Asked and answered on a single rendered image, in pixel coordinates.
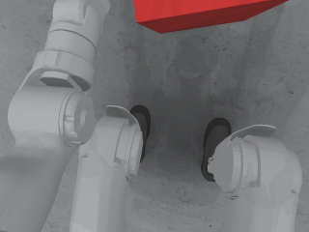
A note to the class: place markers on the right robot shin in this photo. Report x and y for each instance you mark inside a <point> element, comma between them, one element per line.
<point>258,130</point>

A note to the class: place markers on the carton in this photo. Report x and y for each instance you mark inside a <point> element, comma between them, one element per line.
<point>164,16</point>

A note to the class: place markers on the robot right thigh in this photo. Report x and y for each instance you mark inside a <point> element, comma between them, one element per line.
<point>257,171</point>

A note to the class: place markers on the left robot forearm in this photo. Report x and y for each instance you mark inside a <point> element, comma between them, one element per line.
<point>72,42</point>

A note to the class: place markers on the left robot upper arm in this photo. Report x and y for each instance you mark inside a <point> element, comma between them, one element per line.
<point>47,122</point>

